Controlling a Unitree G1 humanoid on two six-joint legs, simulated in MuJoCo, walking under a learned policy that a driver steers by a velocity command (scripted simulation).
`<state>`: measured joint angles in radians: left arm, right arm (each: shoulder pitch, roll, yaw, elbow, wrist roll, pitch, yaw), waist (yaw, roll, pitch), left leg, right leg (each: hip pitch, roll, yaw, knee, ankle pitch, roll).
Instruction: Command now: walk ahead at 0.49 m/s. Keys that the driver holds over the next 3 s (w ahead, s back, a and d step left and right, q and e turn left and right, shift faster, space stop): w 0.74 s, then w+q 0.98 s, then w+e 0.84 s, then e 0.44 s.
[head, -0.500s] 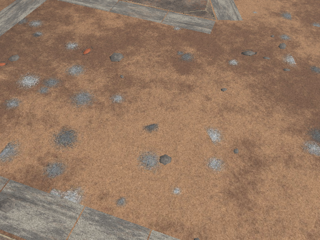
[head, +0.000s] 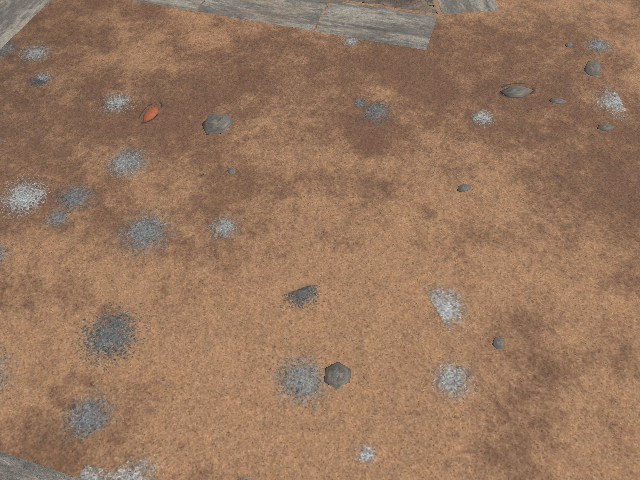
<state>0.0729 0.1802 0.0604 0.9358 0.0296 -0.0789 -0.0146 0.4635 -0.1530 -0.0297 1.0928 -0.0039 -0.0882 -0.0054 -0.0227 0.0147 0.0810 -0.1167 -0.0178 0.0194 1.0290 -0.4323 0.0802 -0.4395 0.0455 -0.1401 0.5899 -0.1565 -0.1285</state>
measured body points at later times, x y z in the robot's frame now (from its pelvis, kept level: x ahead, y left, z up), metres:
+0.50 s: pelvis +0.29 +0.03 +0.00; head +0.33 +0.03 +0.45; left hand +0.18 +0.25 -0.14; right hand +0.49 -0.18 -0.11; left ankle +0.41 +0.10 -0.72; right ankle +0.10 -0.06 -0.71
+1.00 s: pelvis +0.56 +0.03 +0.02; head +0.59 +0.03 +0.47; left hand +0.75 +0.24 -0.09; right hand +0.47 -0.20 -0.12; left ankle +0.41 +0.10 -0.72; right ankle +0.71 -0.08 -0.70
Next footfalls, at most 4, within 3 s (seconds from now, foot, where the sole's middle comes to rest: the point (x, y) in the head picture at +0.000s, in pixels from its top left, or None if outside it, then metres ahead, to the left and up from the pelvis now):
0.50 left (280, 473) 0.45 0.11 -0.75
1.04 right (360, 331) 0.76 -0.07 -0.75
1.60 left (245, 264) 0.96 0.20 -0.75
2.18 right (239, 165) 1.30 0.24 -0.75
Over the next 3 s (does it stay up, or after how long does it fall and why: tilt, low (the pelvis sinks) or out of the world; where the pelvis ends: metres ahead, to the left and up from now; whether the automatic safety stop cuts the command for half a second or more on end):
stays up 1.47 0.37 0.02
